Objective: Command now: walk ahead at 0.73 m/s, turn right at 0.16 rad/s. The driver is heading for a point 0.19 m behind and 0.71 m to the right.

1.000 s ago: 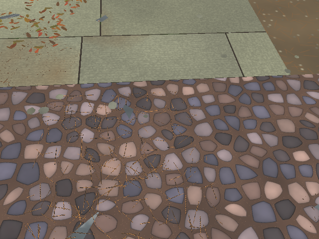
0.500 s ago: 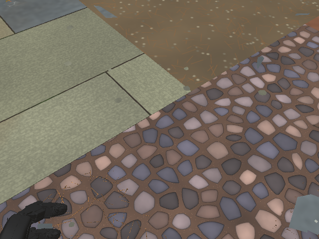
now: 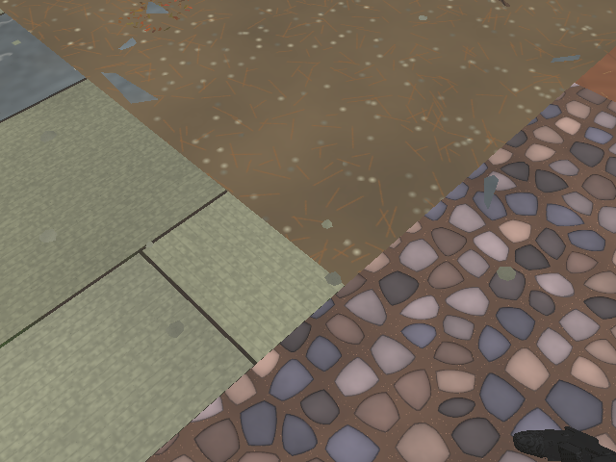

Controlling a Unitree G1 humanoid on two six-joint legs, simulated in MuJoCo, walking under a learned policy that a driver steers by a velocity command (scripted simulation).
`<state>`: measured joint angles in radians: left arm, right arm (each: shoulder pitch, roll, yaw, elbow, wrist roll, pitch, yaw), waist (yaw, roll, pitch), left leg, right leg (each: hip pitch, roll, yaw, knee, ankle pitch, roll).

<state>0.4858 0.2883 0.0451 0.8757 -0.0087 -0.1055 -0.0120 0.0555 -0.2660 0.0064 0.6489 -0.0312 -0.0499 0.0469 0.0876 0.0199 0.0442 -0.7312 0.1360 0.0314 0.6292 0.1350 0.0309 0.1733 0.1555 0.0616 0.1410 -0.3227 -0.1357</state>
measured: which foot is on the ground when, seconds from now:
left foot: up 0.00-0.06, down 0.08-0.54, up 0.56-0.90, down 0.92-1.00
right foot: down 0.00-0.10, up 0.12-0.52, down 0.54-0.90, up 0.92-1.00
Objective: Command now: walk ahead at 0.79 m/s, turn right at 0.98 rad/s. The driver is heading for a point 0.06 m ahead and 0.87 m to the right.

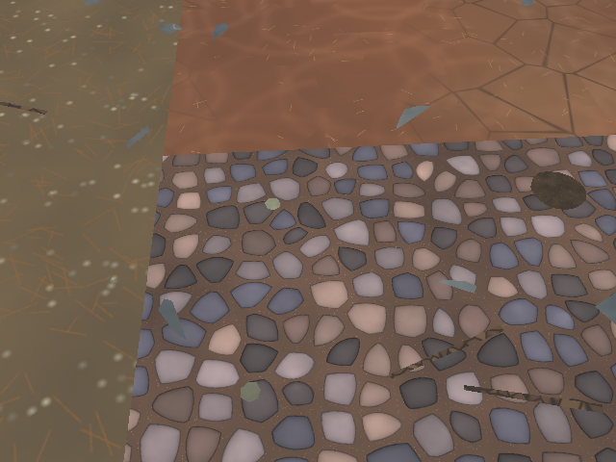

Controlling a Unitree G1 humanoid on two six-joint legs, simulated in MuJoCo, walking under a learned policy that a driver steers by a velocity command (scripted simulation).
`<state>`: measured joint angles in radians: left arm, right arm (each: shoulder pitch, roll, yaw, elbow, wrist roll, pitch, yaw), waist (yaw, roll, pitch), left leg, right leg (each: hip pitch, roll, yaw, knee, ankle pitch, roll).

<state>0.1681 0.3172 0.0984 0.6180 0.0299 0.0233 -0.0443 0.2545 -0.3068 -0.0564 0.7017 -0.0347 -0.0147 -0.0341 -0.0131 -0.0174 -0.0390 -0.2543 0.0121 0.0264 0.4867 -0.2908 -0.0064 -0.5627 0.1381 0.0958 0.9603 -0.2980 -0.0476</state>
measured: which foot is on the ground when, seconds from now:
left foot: down 0.00-0.36, up 0.38-0.76, down 0.78-1.00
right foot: up 0.00-0.34, down 0.36-0.80, up 0.82-1.00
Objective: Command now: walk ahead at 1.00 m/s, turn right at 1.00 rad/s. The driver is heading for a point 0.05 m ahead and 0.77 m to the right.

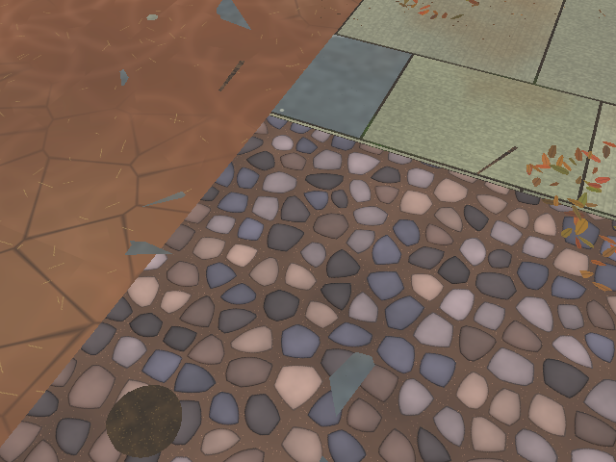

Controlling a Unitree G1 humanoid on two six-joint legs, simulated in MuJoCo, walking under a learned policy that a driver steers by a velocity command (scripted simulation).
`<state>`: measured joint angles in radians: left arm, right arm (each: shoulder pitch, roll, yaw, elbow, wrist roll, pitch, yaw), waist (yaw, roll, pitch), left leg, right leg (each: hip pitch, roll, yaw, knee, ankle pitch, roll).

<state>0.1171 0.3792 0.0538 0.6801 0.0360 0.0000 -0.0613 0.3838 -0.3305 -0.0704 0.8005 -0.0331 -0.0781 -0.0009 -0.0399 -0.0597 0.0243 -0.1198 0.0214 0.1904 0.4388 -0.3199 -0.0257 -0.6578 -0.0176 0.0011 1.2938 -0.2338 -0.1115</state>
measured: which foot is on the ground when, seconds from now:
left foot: down 0.00-0.22, up 0.24-0.62, down 0.64-1.00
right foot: up 0.00-0.22, down 0.24-0.64, up 0.66-1.00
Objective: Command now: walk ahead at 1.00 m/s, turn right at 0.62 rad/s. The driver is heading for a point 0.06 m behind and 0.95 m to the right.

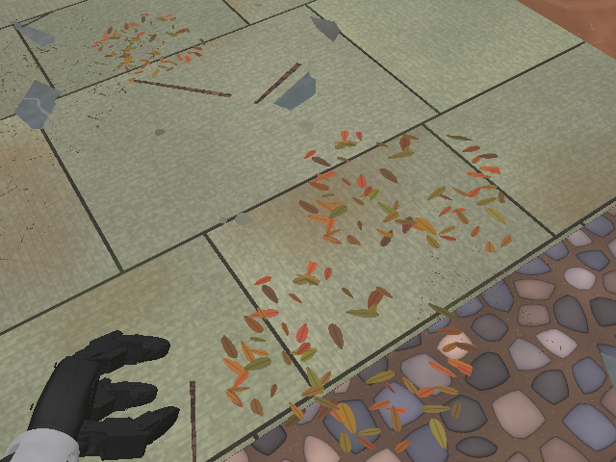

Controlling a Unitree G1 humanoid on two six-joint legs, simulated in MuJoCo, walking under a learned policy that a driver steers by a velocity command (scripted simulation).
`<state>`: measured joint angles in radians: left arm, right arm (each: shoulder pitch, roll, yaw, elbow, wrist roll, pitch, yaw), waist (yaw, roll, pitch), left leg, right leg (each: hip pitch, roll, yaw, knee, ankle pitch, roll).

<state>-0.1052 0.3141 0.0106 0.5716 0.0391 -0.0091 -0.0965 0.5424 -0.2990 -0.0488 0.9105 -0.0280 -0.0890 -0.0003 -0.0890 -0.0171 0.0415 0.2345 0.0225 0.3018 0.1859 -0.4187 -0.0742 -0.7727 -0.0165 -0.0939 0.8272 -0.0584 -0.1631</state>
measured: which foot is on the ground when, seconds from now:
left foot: down 0.00-0.08, up 0.10-0.46, down 0.48-0.94, up 0.96-1.00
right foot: up 0.00-0.06, down 0.08-0.48, up 0.50-0.92, down 0.94-1.00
